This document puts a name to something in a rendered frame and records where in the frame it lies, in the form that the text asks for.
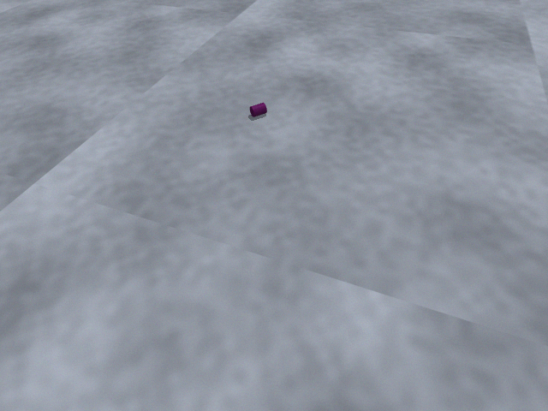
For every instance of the can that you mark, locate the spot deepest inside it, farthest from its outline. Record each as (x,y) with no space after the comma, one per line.
(258,109)

